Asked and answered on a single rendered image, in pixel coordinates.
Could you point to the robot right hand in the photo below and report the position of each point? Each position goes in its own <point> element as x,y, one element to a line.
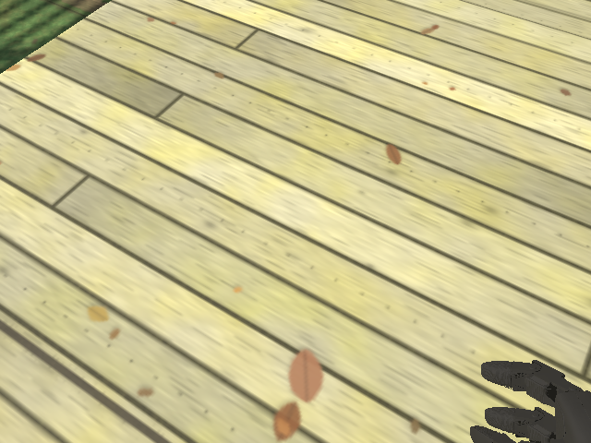
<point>572,420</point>

